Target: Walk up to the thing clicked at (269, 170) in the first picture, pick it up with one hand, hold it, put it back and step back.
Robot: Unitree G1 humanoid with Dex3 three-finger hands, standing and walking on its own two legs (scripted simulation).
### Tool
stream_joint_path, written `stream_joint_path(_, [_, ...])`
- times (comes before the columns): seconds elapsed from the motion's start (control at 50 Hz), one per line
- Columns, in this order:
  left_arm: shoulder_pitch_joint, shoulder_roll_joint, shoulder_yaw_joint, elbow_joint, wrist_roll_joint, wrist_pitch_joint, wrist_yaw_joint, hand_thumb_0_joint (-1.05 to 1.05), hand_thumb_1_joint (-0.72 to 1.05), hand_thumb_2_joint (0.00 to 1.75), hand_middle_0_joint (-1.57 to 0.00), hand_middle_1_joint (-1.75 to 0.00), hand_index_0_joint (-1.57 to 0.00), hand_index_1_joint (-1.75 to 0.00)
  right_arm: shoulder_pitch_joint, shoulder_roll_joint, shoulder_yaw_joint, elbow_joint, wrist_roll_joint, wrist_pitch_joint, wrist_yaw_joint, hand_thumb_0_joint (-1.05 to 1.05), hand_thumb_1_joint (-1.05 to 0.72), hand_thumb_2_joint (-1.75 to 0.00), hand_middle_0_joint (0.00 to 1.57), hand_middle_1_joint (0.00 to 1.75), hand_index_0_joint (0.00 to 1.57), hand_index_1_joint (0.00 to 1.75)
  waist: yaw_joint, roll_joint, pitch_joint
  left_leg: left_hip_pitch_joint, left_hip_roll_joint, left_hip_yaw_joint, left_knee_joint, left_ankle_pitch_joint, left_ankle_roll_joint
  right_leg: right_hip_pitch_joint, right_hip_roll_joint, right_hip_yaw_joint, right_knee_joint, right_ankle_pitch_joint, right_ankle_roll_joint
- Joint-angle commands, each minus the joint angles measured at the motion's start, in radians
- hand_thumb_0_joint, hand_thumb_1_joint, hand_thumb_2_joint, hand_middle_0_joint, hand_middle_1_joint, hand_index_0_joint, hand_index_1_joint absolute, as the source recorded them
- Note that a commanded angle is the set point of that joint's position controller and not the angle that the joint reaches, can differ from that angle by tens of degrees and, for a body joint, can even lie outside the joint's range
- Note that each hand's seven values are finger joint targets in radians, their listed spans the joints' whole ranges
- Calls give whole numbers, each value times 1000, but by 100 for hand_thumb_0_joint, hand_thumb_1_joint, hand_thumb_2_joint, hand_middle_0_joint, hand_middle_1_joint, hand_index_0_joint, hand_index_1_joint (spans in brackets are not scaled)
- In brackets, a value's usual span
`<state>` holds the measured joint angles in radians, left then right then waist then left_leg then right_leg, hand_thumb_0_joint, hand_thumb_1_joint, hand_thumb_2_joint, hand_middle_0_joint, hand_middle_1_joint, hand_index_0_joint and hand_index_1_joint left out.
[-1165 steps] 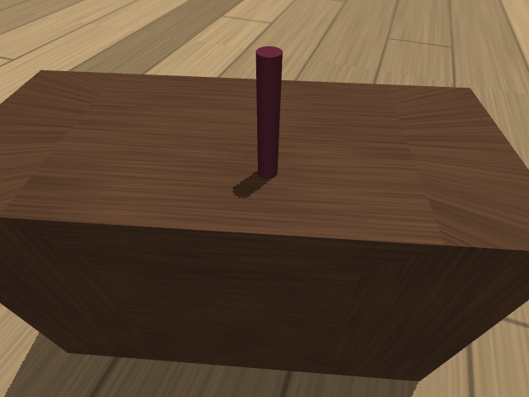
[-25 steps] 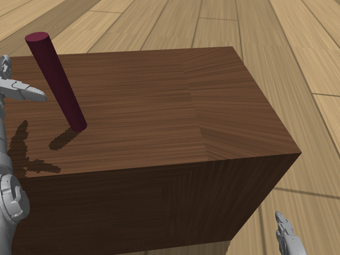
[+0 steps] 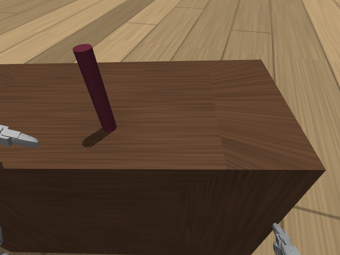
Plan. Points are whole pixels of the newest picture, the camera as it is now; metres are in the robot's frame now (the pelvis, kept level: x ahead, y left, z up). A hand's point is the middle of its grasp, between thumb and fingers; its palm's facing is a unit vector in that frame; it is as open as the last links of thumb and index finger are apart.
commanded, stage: sink last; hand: left
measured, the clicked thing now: (98, 94) +0.49 +0.21 +0.16
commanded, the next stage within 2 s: home in 0.74 s
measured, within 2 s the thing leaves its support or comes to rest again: neither
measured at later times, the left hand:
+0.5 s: hand (13, 217) +0.15 +0.22 +0.21, palm faces +0.42 -0.80 -0.42, open 17.4 cm
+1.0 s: hand (0, 209) +0.17 +0.25 +0.20, palm faces +0.45 -0.79 -0.42, open 17.5 cm
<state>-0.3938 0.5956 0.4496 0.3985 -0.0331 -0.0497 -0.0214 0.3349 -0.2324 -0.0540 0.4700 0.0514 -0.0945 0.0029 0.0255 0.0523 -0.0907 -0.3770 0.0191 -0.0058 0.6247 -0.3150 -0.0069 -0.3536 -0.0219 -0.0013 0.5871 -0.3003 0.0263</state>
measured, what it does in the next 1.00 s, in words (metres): stands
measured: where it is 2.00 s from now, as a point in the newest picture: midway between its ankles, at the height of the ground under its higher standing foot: outside the picture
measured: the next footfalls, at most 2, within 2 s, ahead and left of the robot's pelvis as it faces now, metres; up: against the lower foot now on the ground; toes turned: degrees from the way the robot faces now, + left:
none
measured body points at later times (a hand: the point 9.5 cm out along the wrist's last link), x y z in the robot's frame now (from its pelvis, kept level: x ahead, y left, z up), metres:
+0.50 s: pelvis -0.02 -0.02 +0.00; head -0.03 -0.05 +0.45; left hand +0.13 +0.26 +0.23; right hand +0.16 -0.27 -0.07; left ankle +0.00 +0.12 -0.73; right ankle +0.00 -0.14 -0.73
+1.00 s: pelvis -0.02 -0.02 +0.01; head -0.03 -0.03 +0.46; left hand +0.14 +0.29 +0.23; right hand +0.15 -0.27 -0.06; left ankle +0.00 +0.12 -0.73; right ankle +0.00 -0.14 -0.73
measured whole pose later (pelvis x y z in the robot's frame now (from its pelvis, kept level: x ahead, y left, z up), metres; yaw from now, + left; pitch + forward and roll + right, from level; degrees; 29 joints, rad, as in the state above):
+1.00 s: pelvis -0.02 -0.02 +0.01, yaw +1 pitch -5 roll +0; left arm 0.39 0.37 0.43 -0.31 -0.08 -0.38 0.01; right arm 0.32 -0.22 -0.14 0.52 0.03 -0.17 -0.04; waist 0.06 0.04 0.05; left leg -0.16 0.01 -0.02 0.46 -0.22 -0.02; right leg -0.17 -0.03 -0.01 0.49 -0.24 0.01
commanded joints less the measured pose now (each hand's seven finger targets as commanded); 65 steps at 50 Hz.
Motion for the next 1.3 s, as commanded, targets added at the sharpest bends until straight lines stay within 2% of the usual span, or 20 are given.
stream_joint_path(0.0, [-17, 256, 106, -489, -34, -87, 30, 0, -49, 0, -5, -3, -6, -2, -21, -147, -94, -146, 14, -39, -16, 0, 56, -5, 6, 5, 5, 5, 18, 46, -172, 158, -6, 22, -109, 310, 0, 93, 32, -70, -71, 231, -39])
stream_joint_path(0.14, [278, 125, 120, -908, -65, -168, 59, 0, -50, 0, -5, -5, -6, -3, -99, -134, -134, -124, 5, -37, -37, 0, 55, -5, 6, 5, 5, 5, 27, 57, -51, 143, -15, 31, -154, 175, 4, 99, 28, -56, -105, 130, -37])
stream_joint_path(0.22, [532, 34, 95, -934, -65, -201, 64, 0, -51, 0, -6, -5, -7, -4, -78, -117, -138, -91, -7, -48, -47, 0, 53, -5, 6, 5, 5, 5, 24, 22, 2, 144, -15, 30, -155, 162, 9, 105, 27, -56, -113, 116, -31])
stream_joint_path(0.24, [520, 27, 89, -1035, -69, -221, 64, 0, -52, 1, -6, -5, -7, -4, -104, -84, -107, -111, -8, -51, -45, 0, 53, -6, 6, 5, 5, 5, 39, 53, -23, 152, -20, 32, -156, 167, 8, 117, 24, -55, -113, 125, -34])
stream_joint_path(0.26, [603, 26, 104, -959, -67, -223, 65, 0, -52, 1, -6, -6, -7, -5, -99, -133, -159, -87, -12, -50, -53, 0, 52, -6, 6, 5, 5, 5, 27, 8, 11, 139, -21, 31, -155, 147, 12, 110, 22, -56, -121, 105, -29])
stream_joint_path(0.34, [746, -41, 52, -1032, -67, -257, 54, 0, -51, 1, -5, -5, -6, -4, -101, -112, -147, -95, -15, -61, -55, 0, 53, -5, 6, 5, 5, 5, 30, -21, 38, 145, -31, 35, -160, 126, 22, 108, 12, -53, -143, 91, -21])
stream_joint_path(0.38, [697, -42, 37, -1076, -65, -275, 51, 0, -51, 1, -5, -5, -6, -4, -118, -96, -129, -90, -17, -72, -54, 0, 53, -5, 6, 5, 5, 5, 19, -25, 64, 145, -36, 37, -171, 81, 27, 93, 8, -49, -158, 51, -16])
stream_joint_path(0.4, [722, -47, 31, -1030, -59, -277, 54, 0, -52, 2, -6, -6, -6, -5, -130, -153, -174, -107, -20, -80, -63, 0, 52, -6, 6, 5, 5, 5, 3, -57, 68, 154, -34, 34, -178, 65, 29, 85, 10, -47, -165, 37, -16])
stream_joint_path(0.42, [699, -58, 10, -1096, -58, -290, 53, 0, -52, 2, -5, -5, -6, -5, -129, -98, -127, -101, -19, -86, -59, 0, 53, -5, 6, 5, 5, 5, 15, -38, 84, 153, -36, 35, -183, 52, 30, 80, 8, -47, -167, 21, -16])
stream_joint_path(0.48, [726, -41, 28, -1085, -52, -310, 58, 0, -53, 2, -6, -6, -6, -5, -109, -147, -172, -108, -25, -101, -72, 0, 52, -6, 6, 5, 5, 5, 6, -66, 74, 171, -42, 36, -190, 38, 32, 87, 4, -44, -189, -2, -14])
stream_joint_path(0.54, [677, -17, 53, -1161, -49, -341, 59, 0, -54, 3, -5, -5, -6, -5, -117, -109, -151, -108, -26, -115, -67, 0, 52, -6, 6, 5, 5, 5, 27, -27, 70, 185, -46, 39, -198, 44, 26, 102, -2, -39, -195, -9, -15])
stream_joint_path(0.64, [695, -17, 83, -1031, -46, -356, 59, 0, -58, 5, -7, -7, -6, -7, -109, -117, -166, -137, -26, -122, -61, 0, 49, -7, 6, 5, 5, 5, 34, -43, 104, 172, -49, 40, -222, 45, 25, 136, -3, -43, -214, 3, -16])
stream_joint_path(0.68, [668, -15, 96, -999, -49, -361, 52, 0, -58, 5, -7, -6, -6, -7, -97, -90, -132, -153, -27, -127, -53, 0, 49, -7, 6, 5, 5, 5, 36, -60, 129, 169, -52, 39, -222, 35, 27, 131, -12, -30, -235, -21, -9])
stream_joint_path(0.72, [665, 0, 118, -968, -55, -370, 51, 0, -59, 5, -7, -6, -6, -7, -114, -113, -165, -140, -21, -130, -53, 0, 49, -7, 6, 5, 5, 5, 44, -50, 147, 163, -52, 38, -232, 17, 24, 127, -18, -17, -248, -57, -10])
stream_joint_path(0.76, [654, -3, 123, -946, -57, -379, 48, 0, -58, 5, -6, -6, -6, -6, -117, -96, -139, -158, -20, -137, -47, 0, 49, -7, 6, 5, 5, 5, 49, -64, 154, 163, -49, 36, -240, 10, 24, 129, -13, -21, -251, -70, -12])
stream_joint_path(0.84, [698, -14, 118, -884, -60, -379, 45, 0, -53, 9, -6, -6, -5, -6, -96, -119, -157, -149, -15, -133, -45, 0, 39, -15, 11, 13, 11, 13, 51, -63, 123, 173, -45, 35, -258, 43, 23, 161, 2, -46, -235, -7, -19])
stream_joint_path(0.92, [727, -67, 57, -878, -58, -375, 41, 0, -53, 7, -5, -6, -5, -6, -117, -49, -80, -123, -13, -126, -34, 0, 7, -47, 12, 17, 12, 17, 63, -15, 109, 177, -42, 36, -256, 111, 20, 177, 5, -51, -213, 70, -23])
stream_joint_path(1.0, [758, -128, -34, -853, -44, -363, 42, 0, -52, 8, -5, -6, -5, -6, -187, -2, -9, -57, -20, -119, -29, 0, -25, -55, 14, 20, 14, 20, 70, 15, 93, 166, -31, 26, -266, 110, 21, 193, 14, -57, -199, 79, -28])
stream_joint_path(1.16, [813, -159, -144, -802, -11, -311, 57, 0, -58, 4, -5, -5, -5, -5, -186, -132, -102, 5, -42, -120, -56, 0, -47, -65, 16, 23, 16, 23, -5, -1, 28, 240, -20, 19, -259, 151, 18, 183, 29, -69, -196, 133, -26])
stream_joint_path(1.28, [799, -248, -272, -588, 9, -254, 53, 0, -61, 0, -4, -4, -4, -4, -225, -48, -30, 49, -41, -117, -60, 0, -65, -76, 18, 26, 18, 26, -13, -31, 66, 229, -13, 14, -260, 176, 16, 158, 28, -75, -194, 151, -26])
